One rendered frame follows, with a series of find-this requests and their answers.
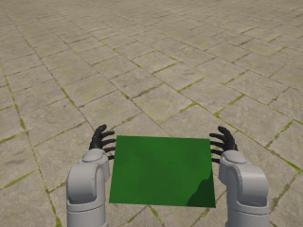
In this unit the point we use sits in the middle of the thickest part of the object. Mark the robot left forearm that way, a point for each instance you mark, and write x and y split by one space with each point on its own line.
85 190

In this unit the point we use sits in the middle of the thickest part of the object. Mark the right robot hand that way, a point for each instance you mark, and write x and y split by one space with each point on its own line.
228 143

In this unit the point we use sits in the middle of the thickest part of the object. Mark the carton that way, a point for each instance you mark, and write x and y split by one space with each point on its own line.
168 171

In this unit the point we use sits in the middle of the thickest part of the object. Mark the robot right forearm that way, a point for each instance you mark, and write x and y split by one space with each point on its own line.
247 191

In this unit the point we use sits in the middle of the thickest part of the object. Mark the left robot hand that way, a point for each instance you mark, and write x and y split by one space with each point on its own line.
98 136

